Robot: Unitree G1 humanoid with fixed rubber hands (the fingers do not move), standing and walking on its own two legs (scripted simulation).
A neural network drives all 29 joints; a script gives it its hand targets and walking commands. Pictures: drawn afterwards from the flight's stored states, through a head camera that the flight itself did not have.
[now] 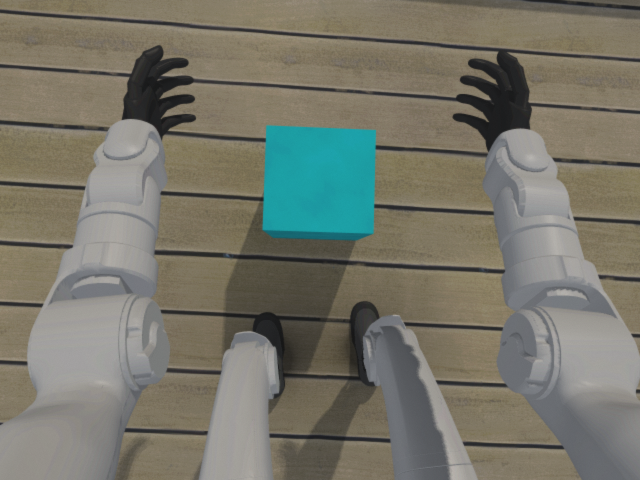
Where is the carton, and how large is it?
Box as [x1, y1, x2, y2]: [263, 125, 375, 240]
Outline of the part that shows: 266,125 263,230 273,237 354,240 373,233 375,130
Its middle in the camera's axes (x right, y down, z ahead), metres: +0.00 -0.12 +0.87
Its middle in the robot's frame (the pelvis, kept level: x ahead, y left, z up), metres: +0.49 -0.04 -0.53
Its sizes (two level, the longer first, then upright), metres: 0.210 0.200 0.250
